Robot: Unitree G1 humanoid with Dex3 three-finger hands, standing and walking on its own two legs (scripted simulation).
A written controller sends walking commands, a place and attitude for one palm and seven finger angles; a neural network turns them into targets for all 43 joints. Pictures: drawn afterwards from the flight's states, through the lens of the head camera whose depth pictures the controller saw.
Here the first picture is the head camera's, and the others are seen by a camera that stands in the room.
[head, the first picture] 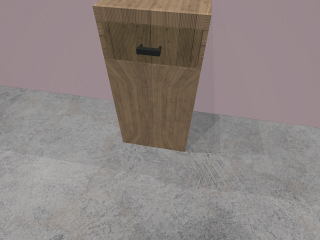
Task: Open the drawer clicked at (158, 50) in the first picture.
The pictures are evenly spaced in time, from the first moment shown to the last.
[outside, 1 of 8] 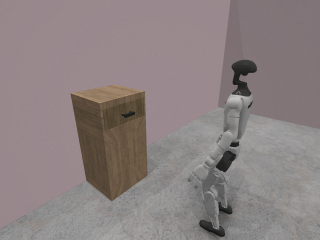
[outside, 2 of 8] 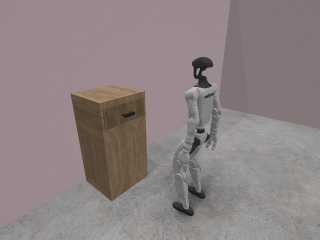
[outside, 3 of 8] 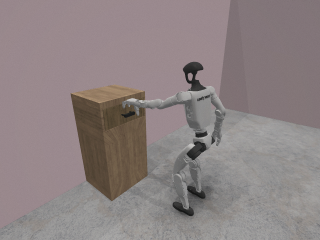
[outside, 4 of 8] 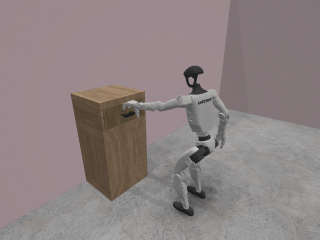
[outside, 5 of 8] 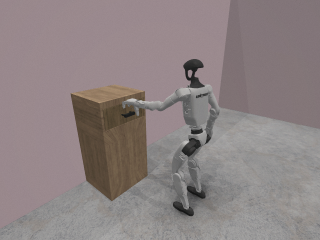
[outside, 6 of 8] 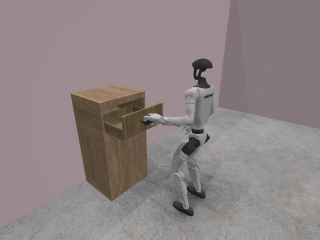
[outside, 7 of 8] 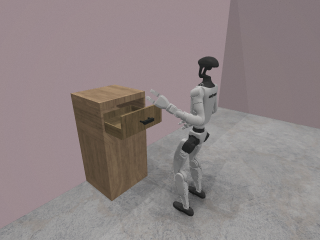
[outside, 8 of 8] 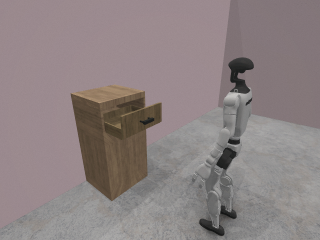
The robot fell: no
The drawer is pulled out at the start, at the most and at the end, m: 0.00 0.30 0.22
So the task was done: yes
